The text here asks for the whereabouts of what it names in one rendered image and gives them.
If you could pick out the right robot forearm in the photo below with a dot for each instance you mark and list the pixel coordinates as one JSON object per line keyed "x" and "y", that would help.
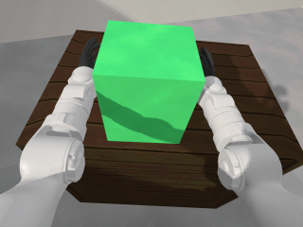
{"x": 224, "y": 118}

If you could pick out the left robot forearm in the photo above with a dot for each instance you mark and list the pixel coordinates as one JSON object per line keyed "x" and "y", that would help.
{"x": 72, "y": 110}

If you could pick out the left robot upper arm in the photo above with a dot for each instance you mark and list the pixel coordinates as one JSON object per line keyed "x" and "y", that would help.
{"x": 49, "y": 165}

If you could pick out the pedestal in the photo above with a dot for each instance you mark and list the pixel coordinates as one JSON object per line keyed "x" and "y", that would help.
{"x": 166, "y": 174}

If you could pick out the carton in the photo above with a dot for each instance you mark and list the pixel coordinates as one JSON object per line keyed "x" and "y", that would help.
{"x": 148, "y": 79}

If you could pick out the robot right hand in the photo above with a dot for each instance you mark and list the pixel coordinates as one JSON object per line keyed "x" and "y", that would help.
{"x": 207, "y": 63}

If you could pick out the robot left hand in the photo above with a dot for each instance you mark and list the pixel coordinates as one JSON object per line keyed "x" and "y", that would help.
{"x": 88, "y": 54}

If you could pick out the right robot upper arm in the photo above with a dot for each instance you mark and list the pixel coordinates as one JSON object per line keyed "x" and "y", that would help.
{"x": 254, "y": 173}

